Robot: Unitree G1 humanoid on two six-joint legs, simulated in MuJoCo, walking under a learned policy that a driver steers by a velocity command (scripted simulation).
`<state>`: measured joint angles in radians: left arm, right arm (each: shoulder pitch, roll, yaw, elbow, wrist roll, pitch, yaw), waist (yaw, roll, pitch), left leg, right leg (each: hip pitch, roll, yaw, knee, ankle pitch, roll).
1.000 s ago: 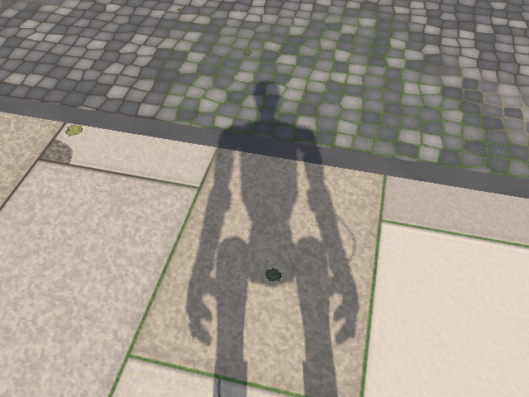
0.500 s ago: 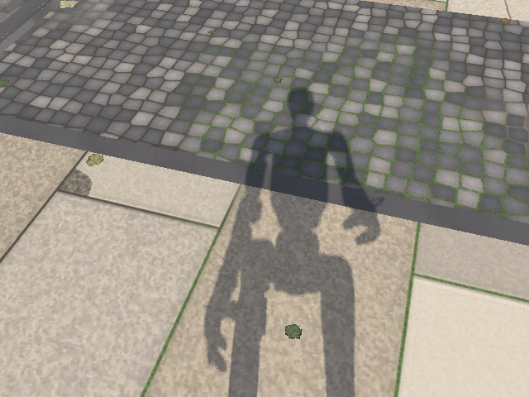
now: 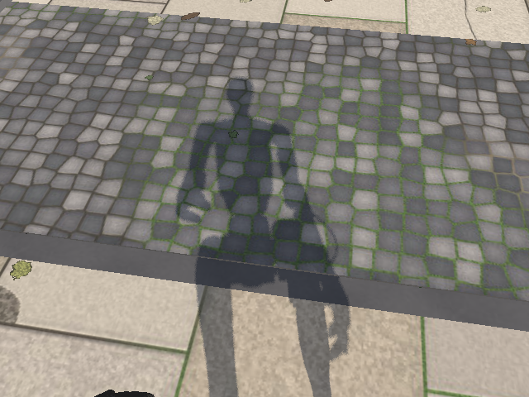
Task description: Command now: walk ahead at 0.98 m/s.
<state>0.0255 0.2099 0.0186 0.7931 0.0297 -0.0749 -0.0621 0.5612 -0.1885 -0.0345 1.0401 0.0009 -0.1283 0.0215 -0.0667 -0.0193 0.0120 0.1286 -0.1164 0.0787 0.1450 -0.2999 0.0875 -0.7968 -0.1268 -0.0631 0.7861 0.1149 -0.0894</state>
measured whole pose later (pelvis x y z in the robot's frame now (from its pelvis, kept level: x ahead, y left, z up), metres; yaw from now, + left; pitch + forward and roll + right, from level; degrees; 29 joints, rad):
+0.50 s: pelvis +0.49 -0.01 +0.00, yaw -1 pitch +1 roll -1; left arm 0.56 0.21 0.04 1.04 -0.01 -0.14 -0.02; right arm -0.03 -0.23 0.01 0.73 -0.03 -0.08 0.06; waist 0.10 0.02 0.03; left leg -0.74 0.12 0.04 0.65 0.14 0.08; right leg 0.19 0.10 -0.03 0.09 -0.31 -0.09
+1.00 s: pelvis +0.95 -0.03 -0.03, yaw -24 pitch +0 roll +2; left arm -0.03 0.30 0.04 0.75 0.04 -0.04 -0.10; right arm 0.49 -0.26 -0.04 1.00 0.00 -0.13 -0.02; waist -0.06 -0.03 0.06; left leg 0.27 -0.02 0.36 0.24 -0.48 -0.04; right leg -0.65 -0.03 -0.16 0.58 0.30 -0.17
